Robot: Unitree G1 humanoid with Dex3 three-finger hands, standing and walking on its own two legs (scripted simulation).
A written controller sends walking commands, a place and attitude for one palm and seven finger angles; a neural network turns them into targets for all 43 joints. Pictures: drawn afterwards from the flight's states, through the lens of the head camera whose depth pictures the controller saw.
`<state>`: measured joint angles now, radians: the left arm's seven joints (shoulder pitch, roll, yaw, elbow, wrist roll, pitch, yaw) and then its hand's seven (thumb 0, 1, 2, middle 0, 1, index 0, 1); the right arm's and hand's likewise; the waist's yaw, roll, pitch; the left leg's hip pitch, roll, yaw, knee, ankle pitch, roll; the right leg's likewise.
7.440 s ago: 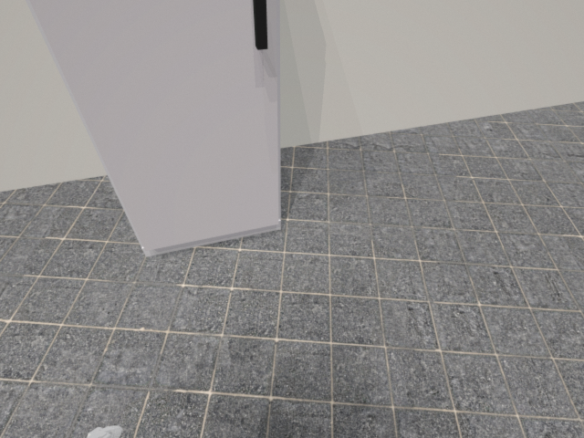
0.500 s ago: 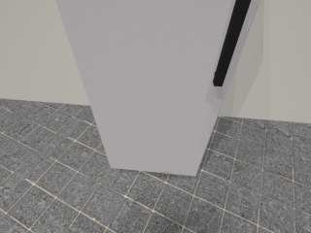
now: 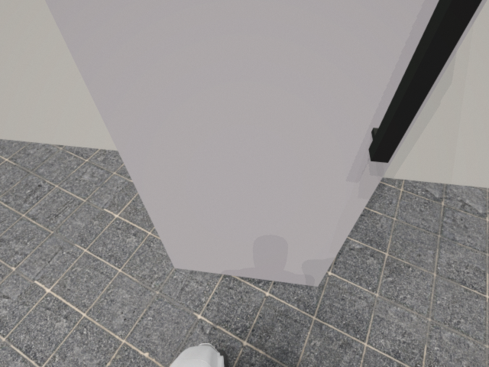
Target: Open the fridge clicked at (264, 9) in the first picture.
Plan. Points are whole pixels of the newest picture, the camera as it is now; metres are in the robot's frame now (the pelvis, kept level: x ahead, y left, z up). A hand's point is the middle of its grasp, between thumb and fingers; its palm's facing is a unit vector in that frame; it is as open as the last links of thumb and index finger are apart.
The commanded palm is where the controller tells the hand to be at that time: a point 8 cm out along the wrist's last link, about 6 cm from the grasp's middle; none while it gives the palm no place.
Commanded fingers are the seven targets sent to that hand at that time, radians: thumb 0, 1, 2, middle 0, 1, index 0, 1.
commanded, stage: come to a stop and stand still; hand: right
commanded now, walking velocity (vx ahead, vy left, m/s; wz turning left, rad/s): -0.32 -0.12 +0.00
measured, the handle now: (424, 49) +0.46 -0.17 +0.28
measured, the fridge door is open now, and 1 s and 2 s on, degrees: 0 0 0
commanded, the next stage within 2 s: look again from close up in 1.42 s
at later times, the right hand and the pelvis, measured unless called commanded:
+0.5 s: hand out of the picture +0.02 -0.24 -0.17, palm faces +0.11 +0.98 -0.17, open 7.3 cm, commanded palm none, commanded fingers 0.00 -0.90 -0.90 0.20 0.30 0.20 0.30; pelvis -0.01 -0.05 +0.02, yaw -2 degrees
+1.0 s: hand out of the picture -0.06 -0.20 -0.16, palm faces +0.03 +0.99 -0.16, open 7.3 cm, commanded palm none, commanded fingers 0.00 -0.90 -0.90 0.20 0.30 0.20 0.30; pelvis -0.06 -0.04 +0.02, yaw -1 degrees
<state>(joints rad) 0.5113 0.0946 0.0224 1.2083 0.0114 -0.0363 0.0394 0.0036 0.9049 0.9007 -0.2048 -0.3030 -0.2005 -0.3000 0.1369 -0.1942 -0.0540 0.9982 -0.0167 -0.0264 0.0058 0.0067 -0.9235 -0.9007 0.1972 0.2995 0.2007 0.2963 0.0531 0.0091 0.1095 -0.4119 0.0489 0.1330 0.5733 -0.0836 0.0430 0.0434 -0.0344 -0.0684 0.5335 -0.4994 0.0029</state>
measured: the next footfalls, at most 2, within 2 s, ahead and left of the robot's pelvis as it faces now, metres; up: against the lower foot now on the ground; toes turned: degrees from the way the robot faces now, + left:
right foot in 0.34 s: +0.04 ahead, -0.12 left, +0.00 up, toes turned -5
left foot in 0.72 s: -0.03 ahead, +0.08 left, +0.00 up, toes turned +1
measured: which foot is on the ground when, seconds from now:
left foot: down 0.00-0.34, up 0.36-0.70, down 0.72-1.00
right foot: down 0.00-0.00, up 0.02-0.32, down 0.34-1.00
